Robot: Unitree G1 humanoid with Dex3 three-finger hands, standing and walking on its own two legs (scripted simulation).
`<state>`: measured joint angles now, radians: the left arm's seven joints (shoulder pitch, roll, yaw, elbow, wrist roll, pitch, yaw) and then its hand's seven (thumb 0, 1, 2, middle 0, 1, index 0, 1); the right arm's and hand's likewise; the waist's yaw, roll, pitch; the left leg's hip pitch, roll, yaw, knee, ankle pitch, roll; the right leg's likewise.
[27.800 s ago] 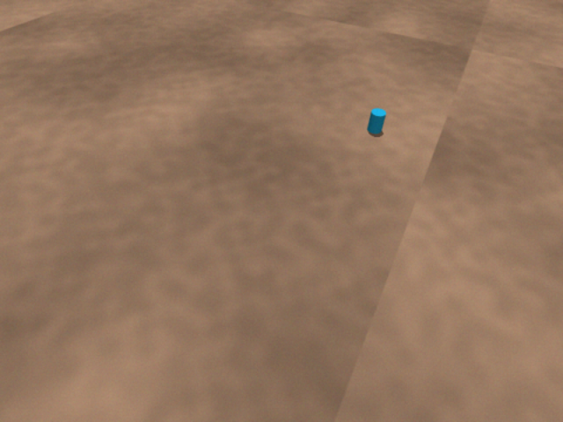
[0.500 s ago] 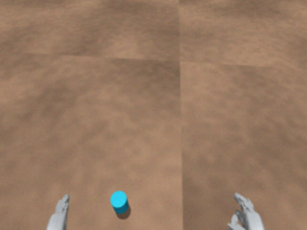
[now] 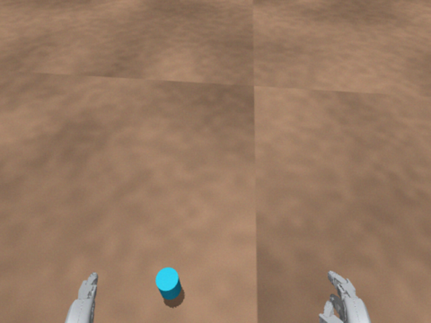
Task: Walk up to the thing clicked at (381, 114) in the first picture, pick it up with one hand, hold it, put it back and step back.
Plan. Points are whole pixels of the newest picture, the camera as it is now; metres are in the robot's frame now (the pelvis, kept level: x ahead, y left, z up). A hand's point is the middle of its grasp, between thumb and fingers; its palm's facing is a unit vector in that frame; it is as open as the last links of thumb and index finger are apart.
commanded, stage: home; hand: left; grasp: from the side
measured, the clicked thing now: (168, 283) +0.41 +0.18 -0.66
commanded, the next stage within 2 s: stand in 0.30 s
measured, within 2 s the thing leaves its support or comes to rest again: neither
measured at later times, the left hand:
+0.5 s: hand (115, 319) +0.17 +0.18 -0.06, palm faces +0.10 -0.95 -0.28, open 16.9 cm
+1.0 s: hand out of the picture +0.12 +0.24 -0.11, palm faces -0.02 -0.94 -0.34, open 7.7 cm
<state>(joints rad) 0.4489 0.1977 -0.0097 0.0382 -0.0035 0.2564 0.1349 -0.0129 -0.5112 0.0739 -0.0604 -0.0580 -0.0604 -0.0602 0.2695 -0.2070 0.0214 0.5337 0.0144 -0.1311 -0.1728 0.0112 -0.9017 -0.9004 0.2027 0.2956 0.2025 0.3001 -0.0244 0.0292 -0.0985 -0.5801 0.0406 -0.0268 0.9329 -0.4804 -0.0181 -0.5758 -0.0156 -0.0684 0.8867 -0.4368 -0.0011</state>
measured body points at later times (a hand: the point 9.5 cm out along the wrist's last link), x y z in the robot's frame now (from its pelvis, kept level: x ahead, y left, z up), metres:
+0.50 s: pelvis +0.01 +0.00 +0.00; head +0.03 +0.01 +0.45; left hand +0.17 +0.23 -0.04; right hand +0.17 -0.24 -0.07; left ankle +0.00 +0.13 -0.69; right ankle +0.01 -0.12 -0.69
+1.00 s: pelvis +0.00 +0.01 +0.02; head +0.02 +0.01 +0.47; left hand +0.12 +0.28 -0.09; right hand +0.12 -0.28 -0.09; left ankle +0.00 +0.13 -0.69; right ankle +0.01 -0.12 -0.69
